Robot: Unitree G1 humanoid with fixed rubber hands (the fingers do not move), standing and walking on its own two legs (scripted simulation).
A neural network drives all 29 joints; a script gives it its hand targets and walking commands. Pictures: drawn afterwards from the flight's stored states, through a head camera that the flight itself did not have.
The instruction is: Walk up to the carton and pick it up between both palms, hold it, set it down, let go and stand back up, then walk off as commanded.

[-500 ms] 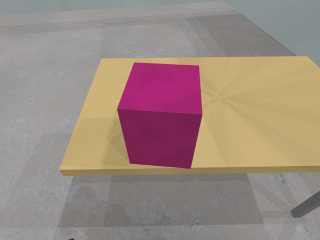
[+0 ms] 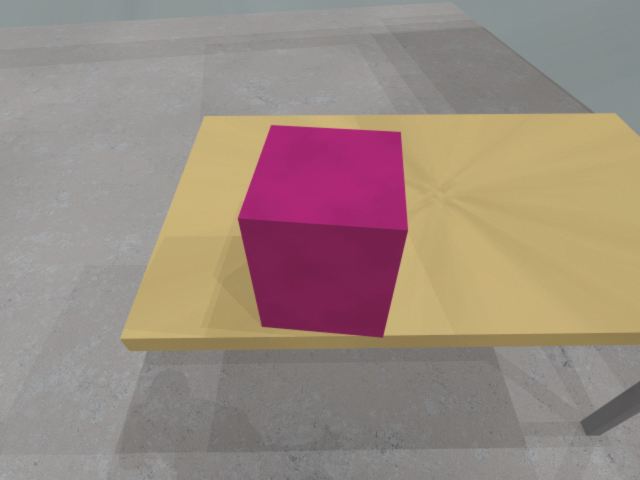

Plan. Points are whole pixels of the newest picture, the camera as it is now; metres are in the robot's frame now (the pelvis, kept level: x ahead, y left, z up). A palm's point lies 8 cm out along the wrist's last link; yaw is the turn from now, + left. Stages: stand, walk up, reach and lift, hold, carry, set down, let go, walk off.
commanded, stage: walk up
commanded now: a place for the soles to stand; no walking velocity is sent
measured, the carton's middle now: (328, 233) +0.48 +0.03 +0.03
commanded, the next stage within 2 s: reach and lift in 0.02 s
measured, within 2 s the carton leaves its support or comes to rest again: neither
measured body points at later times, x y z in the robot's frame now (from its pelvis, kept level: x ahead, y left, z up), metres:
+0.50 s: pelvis +0.01 -0.01 +0.00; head +0.01 +0.00 +0.45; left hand +0.19 +0.27 -0.07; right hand +0.15 -0.28 -0.09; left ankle +0.02 +0.12 -0.73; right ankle +0.02 -0.13 -0.73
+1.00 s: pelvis +0.02 +0.01 +0.02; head +0.03 +0.02 +0.46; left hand +0.20 +0.26 -0.03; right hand +0.16 -0.23 -0.03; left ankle +0.02 +0.12 -0.73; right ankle +0.02 -0.13 -0.73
